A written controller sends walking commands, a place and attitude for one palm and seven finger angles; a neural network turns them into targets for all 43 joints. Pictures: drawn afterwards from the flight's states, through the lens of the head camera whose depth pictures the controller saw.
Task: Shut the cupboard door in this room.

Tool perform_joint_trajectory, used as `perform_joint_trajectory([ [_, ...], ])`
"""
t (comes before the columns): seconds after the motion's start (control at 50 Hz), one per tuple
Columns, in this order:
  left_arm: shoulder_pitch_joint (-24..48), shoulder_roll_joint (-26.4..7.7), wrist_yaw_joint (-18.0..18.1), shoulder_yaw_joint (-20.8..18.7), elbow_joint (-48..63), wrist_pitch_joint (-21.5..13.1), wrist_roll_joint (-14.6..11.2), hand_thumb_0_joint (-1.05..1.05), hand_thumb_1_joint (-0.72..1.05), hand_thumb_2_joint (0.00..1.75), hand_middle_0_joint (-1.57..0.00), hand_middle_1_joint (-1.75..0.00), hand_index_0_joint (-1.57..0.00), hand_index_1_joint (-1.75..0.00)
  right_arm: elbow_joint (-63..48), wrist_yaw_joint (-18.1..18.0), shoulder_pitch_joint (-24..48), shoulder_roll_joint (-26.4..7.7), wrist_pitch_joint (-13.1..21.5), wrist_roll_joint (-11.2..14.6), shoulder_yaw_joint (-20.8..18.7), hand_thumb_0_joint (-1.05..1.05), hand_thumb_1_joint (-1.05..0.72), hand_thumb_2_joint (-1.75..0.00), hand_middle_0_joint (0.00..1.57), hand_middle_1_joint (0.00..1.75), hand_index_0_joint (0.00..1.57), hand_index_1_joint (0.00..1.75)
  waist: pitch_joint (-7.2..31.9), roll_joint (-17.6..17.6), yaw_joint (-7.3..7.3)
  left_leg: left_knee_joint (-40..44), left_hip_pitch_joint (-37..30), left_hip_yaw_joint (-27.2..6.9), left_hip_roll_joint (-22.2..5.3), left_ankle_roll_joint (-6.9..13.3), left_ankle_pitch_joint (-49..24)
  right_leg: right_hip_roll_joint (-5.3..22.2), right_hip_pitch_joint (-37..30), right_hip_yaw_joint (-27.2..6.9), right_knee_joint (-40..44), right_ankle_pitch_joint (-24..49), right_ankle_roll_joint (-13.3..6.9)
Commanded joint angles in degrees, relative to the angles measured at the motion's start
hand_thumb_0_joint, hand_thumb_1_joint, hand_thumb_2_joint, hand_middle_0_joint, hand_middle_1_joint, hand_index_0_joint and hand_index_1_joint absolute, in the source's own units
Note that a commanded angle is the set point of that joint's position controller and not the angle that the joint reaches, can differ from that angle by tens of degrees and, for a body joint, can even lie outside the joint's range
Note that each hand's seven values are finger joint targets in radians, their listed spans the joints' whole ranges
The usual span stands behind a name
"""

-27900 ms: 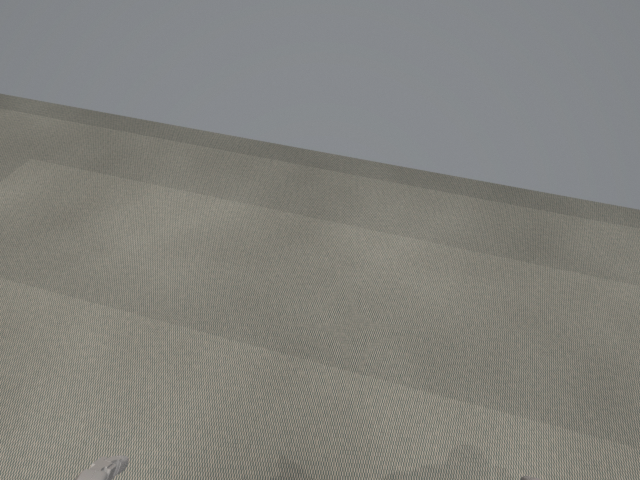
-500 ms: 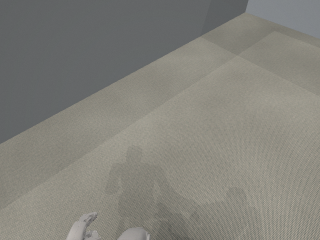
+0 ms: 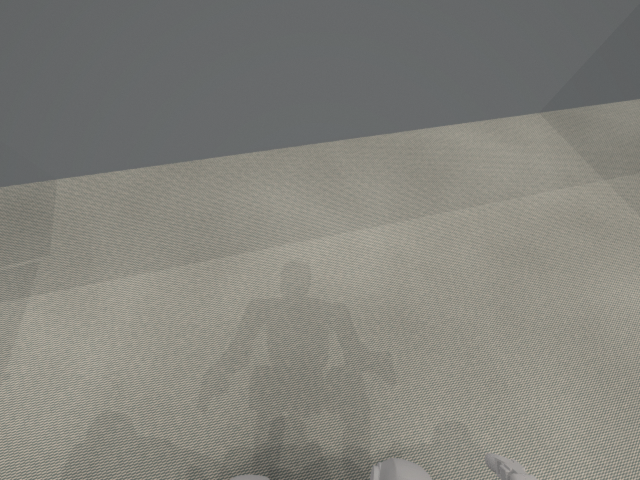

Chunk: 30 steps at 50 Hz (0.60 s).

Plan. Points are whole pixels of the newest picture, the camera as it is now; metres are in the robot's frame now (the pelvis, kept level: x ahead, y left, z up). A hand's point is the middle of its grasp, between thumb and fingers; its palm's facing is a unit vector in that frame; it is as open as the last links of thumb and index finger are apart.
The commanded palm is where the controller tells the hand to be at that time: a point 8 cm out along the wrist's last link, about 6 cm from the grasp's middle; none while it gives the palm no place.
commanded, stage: walk to a spot facing it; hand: left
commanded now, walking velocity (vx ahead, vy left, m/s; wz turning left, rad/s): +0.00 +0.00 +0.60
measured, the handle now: out of the picture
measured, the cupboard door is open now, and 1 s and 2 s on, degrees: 81 81 81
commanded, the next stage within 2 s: none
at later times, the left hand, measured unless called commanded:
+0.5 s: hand out of the picture +0.09 +0.17 -0.13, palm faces +0.25 -0.93 -0.27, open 7.4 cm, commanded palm none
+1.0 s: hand out of the picture -0.08 +0.10 -0.17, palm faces +0.65 -0.74 -0.19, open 7.4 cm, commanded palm none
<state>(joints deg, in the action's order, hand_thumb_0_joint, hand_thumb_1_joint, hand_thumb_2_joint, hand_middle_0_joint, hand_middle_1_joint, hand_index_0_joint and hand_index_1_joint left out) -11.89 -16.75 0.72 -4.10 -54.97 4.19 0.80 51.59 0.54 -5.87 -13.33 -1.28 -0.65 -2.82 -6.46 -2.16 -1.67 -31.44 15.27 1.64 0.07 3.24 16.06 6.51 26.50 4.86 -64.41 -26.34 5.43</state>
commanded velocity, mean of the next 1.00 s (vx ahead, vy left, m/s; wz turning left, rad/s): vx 0.27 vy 0.00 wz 0.53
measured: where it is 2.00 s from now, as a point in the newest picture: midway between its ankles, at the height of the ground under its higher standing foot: (210, 365)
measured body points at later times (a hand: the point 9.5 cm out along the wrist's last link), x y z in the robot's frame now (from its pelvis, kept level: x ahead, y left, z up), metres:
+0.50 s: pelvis +0.01 -0.06 +0.00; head +0.03 -0.08 +0.45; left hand +0.07 +0.22 -0.11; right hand +0.08 -0.31 -0.16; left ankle +0.00 +0.07 -0.70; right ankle +0.02 -0.16 -0.74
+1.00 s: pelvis +0.13 +0.05 -0.02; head +0.18 +0.10 +0.42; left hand -0.11 +0.14 -0.15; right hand +0.42 -0.03 -0.15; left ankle +0.14 +0.15 -0.74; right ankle +0.04 -0.16 -0.69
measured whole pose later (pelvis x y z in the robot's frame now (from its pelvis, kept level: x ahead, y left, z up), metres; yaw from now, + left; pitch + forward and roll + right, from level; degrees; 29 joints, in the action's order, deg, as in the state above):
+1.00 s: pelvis +0.13 +0.05 -0.02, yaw +36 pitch +1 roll +0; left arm -29.7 -9.6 -0.4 -0.4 -63.9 -2.0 0.7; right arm 51.8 2.2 -0.1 -14.3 1.9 -1.5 -2.4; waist -7.6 0.2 -3.8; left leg -38.4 24.9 8.2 0.9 6.2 14.3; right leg 11.2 3.3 15.6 -48.8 -27.5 4.1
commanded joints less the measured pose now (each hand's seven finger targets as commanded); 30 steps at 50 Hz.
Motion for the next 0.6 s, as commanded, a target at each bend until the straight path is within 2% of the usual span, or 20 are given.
perform_joint_trajectory([
  [0.0,0.91,-3.92,-0.07,-0.93,5.21,-2.14,0.06,0.0,0.9,0.9,-0.2,-0.3,-0.2,-0.3,-2.63,-1.03,-4.06,-11.59,0.8,-0.02,-3.01,0.0,-0.9,-0.9,0.2,0.3,0.2,0.3,9.57,8.11,2.27,11.01,-10.98,-12.99,-12.58,4.76,-32.0,0.17,5.31,-4.01,-2.26,5.46,0.93],
  [0.14,6.5,-3.81,0.46,-0.7,7.87,-2.27,-0.1,0.0,0.9,0.9,-0.2,-0.3,-0.2,-0.3,-2.04,-0.97,-7.74,-11.3,0.57,-0.37,-3.56,0.0,-0.9,-0.9,0.2,0.3,0.2,0.3,8.44,9.49,3.9,11.63,-11.05,-20.95,-12.55,6.61,-27.23,-0.93,5.91,-6.11,4.15,4.0,1.41],
  [0.18,8.6,-3.28,0.27,-0.47,8.76,-2.52,-0.18,0.0,0.9,0.9,-0.2,-0.3,-0.2,-0.3,-1.79,-0.93,-9.53,-11.27,0.56,-0.66,-3.65,0.0,-0.9,-0.9,0.2,0.3,0.2,0.3,8.98,9.24,4.79,12.09,-11.07,-24.54,-12.77,7.55,-20.38,-1.63,4.73,-6.27,8.51,1.91,1.09],
  [0.22,9.84,-2.82,-0.14,-0.36,9.5,-2.75,-0.09,0.0,0.9,0.9,-0.2,-0.3,-0.2,-0.3,-1.61,-0.84,-10.13,-11.45,0.56,-0.83,-3.87,0.0,-0.9,-0.9,0.2,0.3,0.2,0.3,8.84,10.08,5.32,13.67,-10.23,-27.22,-12.21,7.61,-8.38,-2.52,3.96,-5.85,11.82,0.56,0.57],
  [0.26,10.06,-2.6,-0.53,-0.27,9.9,-3.13,-0.02,0.0,0.9,0.9,-0.2,-0.3,-0.2,-0.3,-1.61,-0.72,-10.11,-11.66,0.55,-0.91,-4.01,0.0,-0.9,-0.9,0.2,0.3,0.2,0.3,8.42,10.71,5.19,14.7,-8.18,-29.57,-11.37,7.53,0.72,-3.5,2.08,-5.42,16.34,0.1,-0.1],
  [0.28,10.2,-2.53,-0.72,-0.2,10.08,-3.44,0.02,0.0,0.9,0.9,-0.2,-0.3,-0.2,-0.3,-1.57,-0.66,-10.15,-11.66,0.6,-0.96,-4.09,0.0,-0.9,-0.9,0.2,0.3,0.2,0.3,8.04,11.14,5.16,14.77,-7.23,-30.9,-11.09,7.55,2.74,-4.09,0.69,-5.05,19.1,-0.28,-0.43],
  [0.32,7.74,-2.11,-0.95,-0.17,9.67,-3.88,-0.14,0.0,0.9,0.9,-0.2,-0.3,-0.2,-0.3,-1.83,-0.61,-9.0,-11.58,0.56,-1.01,-4.15,0.0,-0.9,-0.9,0.2,0.3,0.2,0.3,8.29,11.54,4.01,14.21,-2.27,-31.83,-9.55,6.99,5.25,-5.7,-6.57,-4.09,25.75,-0.22,-1.22],
  [0.34,4.93,-2.06,-1.08,-0.29,8.82,-4.15,-0.19,0.0,0.9,0.9,-0.2,-0.3,-0.2,-0.3,-2.03,-0.61,-7.86,-11.35,0.58,-0.92,-4.17,0.0,-0.9,-0.9,0.2,0.3,0.2,0.3,8.93,10.9,2.61,12.87,1.06,-30.98,-8.1,6.19,5.99,-6.63,-12.44,-3.22,30.5,1.51,-1.56],
  [0.36,1.1,-2.46,-1.13,-0.66,7.56,-4.46,-0.22,0.0,0.9,0.9,-0.2,-0.3,-0.2,-0.3,-2.28,-0.63,-6.02,-10.88,0.57,-0.67,-4.08,0.0,-0.9,-0.9,0.2,0.3,0.2,0.3,9.08,9.81,0.39,10.42,7.48,-29.2,-5.89,4.59,9.52,-6.75,-21.14,-2.43,36.7,5.13,-2.05],
  [0.38,-3.59,-4.89,-0.92,-1.36,6.35,-5.0,0.04,0.0,0.9,0.9,-0.2,-0.3,-0.2,-0.3,-2.78,-0.5,-4.1,-8.65,0.73,-0.29,-3.76,0.0,-0.9,-0.9,0.2,0.3,0.2,0.3,9.08,4.05,-2.52,3.81,18.35,-24.86,-2.23,1.68,13.22,-2.68,-33.35,-5.84,45.18,5.48,-3.54],
  [0.4,-6.79,-10.37,-0.07,-2.44,6.21,-5.37,0.95,0.0,0.9,0.9,-0.2,-0.3,-0.2,-0.3,-3.87,-0.49,-5.03,-3.89,1.1,0.45,-2.88,0.0,-0.9,-0.9,0.2,0.3,0.2,0.3,10.15,-13.49,-4.02,-13.59,31.38,-11.2,4.08,-2.82,17.25,14.88,-42.42,-23.37,53.49,-8.11,-7.89],
  [0.42,-7.0,-11.15,0.32,-1.91,6.38,-5.2,0.02,0.0,0.9,0.9,-0.2,-0.3,-0.2,-0.3,-5.16,-0.12,-1.16,-6.9,1.42,-0.51,-3.23,0.0,-0.9,-0.9,0.2,0.3,0.2,0.3,5.81,-12.1,-4.57,-23.45,31.99,-7.68,2.8,-4.02,16.52,23.02,-31.18,-32.48,57.82,-14.02,-11.19],
  [0.44,-2.84,-9.95,0.32,-1.6,7.55,-5.28,-0.1,0.0,0.9,0.9,-0.2,-0.3,-0.2,-0.3,-5.06,0.53,-2.19,-7.65,1.09,-1.03,-3.83,0.0,-0.9,-0.9,0.2,0.3,0.2,0.3,2.47,-6.26,-1.3,-28.83,30.31,-8.3,0.66,-4.05,12.32,22.21,-24.08,-27.91,58.75,-13.37,-11.65],
  [0.46,-0.74,-8.45,0.29,-1.68,7.68,-6.17,-0.22,0.0,0.9,0.9,-0.2,-0.3,-0.2,-0.3,-3.36,0.98,-4.17,-7.43,0.36,-1.14,-4.13,0.0,-0.9,-0.9,0.2,0.3,0.2,0.3,1.55,-8.73,0.17,-32.16,28.19,-7.7,-1.22,-4.37,8.58,19.81,-19.99,-26.38,60.07,-15.73,-10.1],
  [0.48,0.27,-6.77,0.3,-1.14,7.29,-6.38,-0.25,0.0,0.9,0.9,-0.2,-0.3,-0.2,-0.3,-2.03,1.47,-4.86,-7.08,-0.13,-1.26,-4.22,0.0,-0.9,-0.9,0.2,0.3,0.2,0.3,-0.99,-7.0,1.43,-34.86,26.85,-6.74,-2.19,-4.78,5.23,17.8,-16.32,-22.64,60.33,-14.64,-8.43],
  [0.5,1.67,-4.57,0.16,-0.37,6.98,-7.03,-0.28,0.0,0.9,0.9,-0.2,-0.3,-0.2,-0.3,-0.84,1.92,-6.47,-6.28,-0.43,-1.43,-4.02,0.0,-0.9,-0.9,0.2,0.3,0.2,0.3,-2.92,-6.06,2.81,-36.23,26.03,-5.56,-3.05,-5.35,0.95,14.67,-15.08,-15.13,59.28,-6.71,-7.54],
  [0.52,0.82,-3.16,0.02,0.04,6.29,-7.53,-0.33,0.0,0.9,0.9,-0.2,-0.3,-0.2,-0.3,-0.25,2.19,-7.53,-5.17,-0.63,-1.32,-3.77,0.0,-0.9,-0.9,0.2,0.3,0.2,0.3,-3.22,-5.42,3.2,-37.2,25.62,-4.61,-3.1,-5.84,-1.98,12.38,-15.73,-9.27,58.18,0.59,-7.03],
  [0.54,-1.16,-2.53,-0.06,0.17,5.39,-7.86,-0.31,0.0,0.9,0.9,-0.2,-0.3,-0.2,-0.3,0.13,2.33,-8.03,-4.3,-0.61,-1.16,-3.53,0.0,-0.9,-0.9,0.2,0.3,0.2,0.3,-2.09,-5.71,3.05,-37.78,26.16,-3.78,-2.79,-6.17,-4.0,10.76,-18.4,-5.35,57.02,6.39,-6.56],
  [0.58,-5.16,-1.78,0.01,0.5,3.57,-8.21,-0.21,0.0,0.9,0.9,-0.2,-0.3,-0.2,-0.3,0.24,2.57,-7.24,-3.96,-0.65,-0.88,-3.51,0.0,-0.9,-0.9,0.2,0.3,0.2,0.3,-1.46,-6.87,2.18,-38.5,27.56,-2.72,-3.11,-6.49,-7.06,9.82,-21.69,-1.35,56.3,12.05,-5.94],
])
